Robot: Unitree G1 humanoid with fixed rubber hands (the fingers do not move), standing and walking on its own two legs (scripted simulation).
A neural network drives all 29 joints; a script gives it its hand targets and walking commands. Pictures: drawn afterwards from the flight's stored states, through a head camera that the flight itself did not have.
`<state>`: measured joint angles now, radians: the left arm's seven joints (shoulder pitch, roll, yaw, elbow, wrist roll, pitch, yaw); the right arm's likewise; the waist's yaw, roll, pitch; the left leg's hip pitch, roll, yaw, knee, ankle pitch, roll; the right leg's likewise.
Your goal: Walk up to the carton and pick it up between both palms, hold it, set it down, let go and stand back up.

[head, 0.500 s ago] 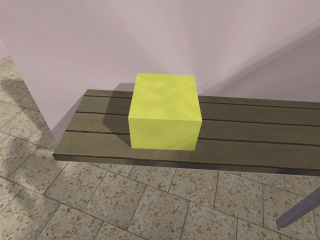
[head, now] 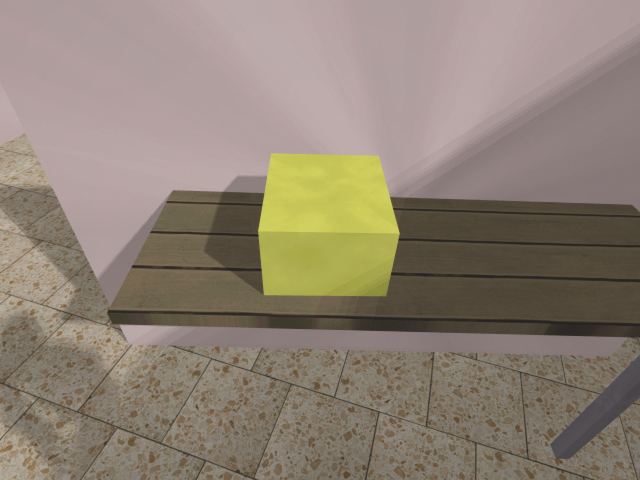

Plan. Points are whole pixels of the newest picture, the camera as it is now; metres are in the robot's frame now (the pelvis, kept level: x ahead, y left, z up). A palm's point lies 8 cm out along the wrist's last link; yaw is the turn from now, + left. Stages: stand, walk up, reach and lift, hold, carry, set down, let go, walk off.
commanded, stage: stand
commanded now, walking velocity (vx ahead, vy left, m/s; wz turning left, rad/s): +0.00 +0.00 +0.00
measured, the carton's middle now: (325, 220) +0.60 -0.02 +0.01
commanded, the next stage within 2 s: none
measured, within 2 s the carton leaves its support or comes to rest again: neither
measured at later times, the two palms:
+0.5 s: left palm out of the picture +0.07 +0.24 -0.10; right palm out of the picture -0.03 -0.26 -0.12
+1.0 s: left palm (140, 458) +0.21 +0.25 -0.11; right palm (497, 443) +0.21 -0.25 -0.10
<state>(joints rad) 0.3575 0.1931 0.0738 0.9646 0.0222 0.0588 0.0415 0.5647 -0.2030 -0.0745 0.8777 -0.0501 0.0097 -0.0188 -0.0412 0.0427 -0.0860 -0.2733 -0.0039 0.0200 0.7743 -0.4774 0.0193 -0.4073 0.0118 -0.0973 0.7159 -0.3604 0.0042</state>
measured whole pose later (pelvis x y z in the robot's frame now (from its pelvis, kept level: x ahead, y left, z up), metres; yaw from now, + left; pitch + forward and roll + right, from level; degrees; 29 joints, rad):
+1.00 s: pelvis +0.12 +0.00 +0.01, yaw -1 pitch -1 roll +0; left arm 0.23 0.25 -0.01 0.80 0.00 0.02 0.00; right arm 0.26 -0.25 0.01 0.71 -0.01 0.00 -0.02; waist 0.01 0.01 0.07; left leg -0.26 0.05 0.00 0.67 -0.40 -0.04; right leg -0.26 -0.02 -0.06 0.68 -0.40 -0.01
